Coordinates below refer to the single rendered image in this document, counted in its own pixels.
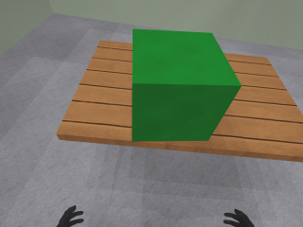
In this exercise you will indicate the carton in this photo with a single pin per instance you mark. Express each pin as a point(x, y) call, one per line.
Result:
point(182, 85)

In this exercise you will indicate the robot right hand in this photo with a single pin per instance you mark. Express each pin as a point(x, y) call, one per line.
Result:
point(243, 220)

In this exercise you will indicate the table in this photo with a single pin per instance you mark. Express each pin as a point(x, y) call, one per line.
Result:
point(262, 121)

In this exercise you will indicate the robot left hand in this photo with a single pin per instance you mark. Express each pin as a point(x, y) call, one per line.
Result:
point(68, 214)

